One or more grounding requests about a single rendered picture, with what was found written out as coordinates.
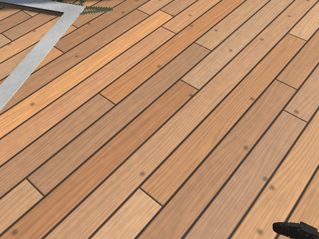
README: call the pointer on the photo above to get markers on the robot right hand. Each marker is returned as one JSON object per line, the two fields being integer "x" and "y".
{"x": 294, "y": 230}

